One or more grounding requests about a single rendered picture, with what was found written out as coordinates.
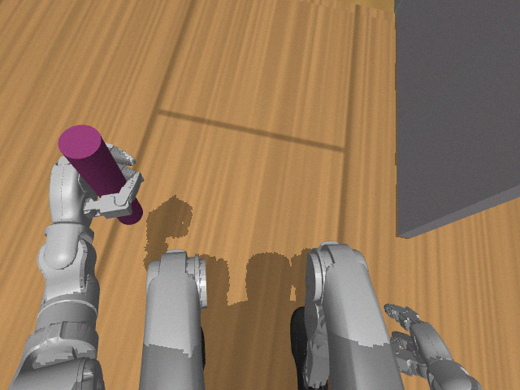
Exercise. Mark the left robot hand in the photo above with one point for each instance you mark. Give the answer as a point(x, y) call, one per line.
point(71, 199)

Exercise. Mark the left robot arm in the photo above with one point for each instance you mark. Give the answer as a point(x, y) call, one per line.
point(62, 352)

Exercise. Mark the right robot foot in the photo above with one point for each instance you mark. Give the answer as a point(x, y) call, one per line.
point(299, 345)

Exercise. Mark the can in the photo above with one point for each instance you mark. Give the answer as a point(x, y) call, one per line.
point(84, 148)

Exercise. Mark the right robot hand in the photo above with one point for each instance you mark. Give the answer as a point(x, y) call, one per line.
point(415, 353)

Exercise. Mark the right robot arm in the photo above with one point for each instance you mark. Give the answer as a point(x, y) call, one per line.
point(450, 375)

